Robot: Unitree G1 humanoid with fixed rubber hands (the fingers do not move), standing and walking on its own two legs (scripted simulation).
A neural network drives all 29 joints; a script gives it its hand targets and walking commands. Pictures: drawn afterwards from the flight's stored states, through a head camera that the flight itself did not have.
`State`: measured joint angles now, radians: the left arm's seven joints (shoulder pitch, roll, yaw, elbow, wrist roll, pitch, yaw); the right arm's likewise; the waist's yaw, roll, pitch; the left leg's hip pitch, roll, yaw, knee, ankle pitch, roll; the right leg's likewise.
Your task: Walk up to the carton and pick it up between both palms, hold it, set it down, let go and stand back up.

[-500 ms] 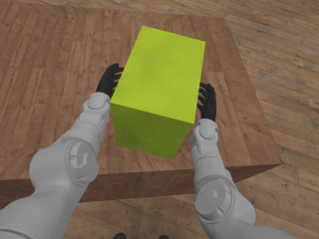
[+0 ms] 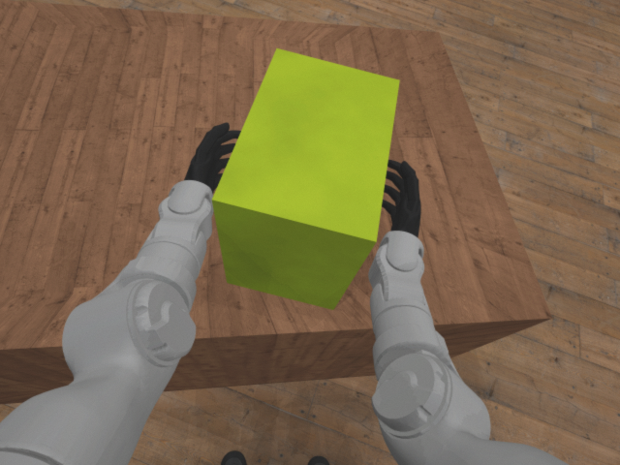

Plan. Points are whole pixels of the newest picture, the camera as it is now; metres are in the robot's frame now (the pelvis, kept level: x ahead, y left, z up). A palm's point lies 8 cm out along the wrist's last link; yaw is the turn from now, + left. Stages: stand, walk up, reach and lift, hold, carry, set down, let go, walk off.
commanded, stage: set down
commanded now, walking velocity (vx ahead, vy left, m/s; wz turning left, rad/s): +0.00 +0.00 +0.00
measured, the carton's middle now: (307, 188) +0.49 -0.02 -0.01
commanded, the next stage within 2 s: none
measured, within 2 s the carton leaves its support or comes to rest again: neither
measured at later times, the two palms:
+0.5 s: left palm (203, 181) +0.46 +0.12 +0.03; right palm (403, 223) +0.40 -0.14 +0.04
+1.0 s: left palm (196, 167) +0.49 +0.13 +0.02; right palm (401, 231) +0.40 -0.15 +0.01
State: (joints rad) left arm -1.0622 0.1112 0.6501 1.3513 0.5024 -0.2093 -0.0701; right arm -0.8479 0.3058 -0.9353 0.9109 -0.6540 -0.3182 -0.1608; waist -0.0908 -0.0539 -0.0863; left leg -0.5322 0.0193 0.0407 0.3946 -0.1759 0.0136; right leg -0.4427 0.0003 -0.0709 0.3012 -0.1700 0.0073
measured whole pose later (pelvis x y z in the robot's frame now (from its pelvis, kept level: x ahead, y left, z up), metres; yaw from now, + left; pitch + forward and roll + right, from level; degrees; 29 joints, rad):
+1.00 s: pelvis +0.00 +0.01 -0.01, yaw -2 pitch +25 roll -3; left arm -1.16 0.28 0.20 1.59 0.03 -0.25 0.01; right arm -0.90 0.13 -0.48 1.23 -0.20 -0.26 -0.22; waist -0.16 -0.03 -0.22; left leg -0.73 0.04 0.06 0.53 -0.23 0.02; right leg -0.64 0.01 -0.05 0.41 -0.20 0.02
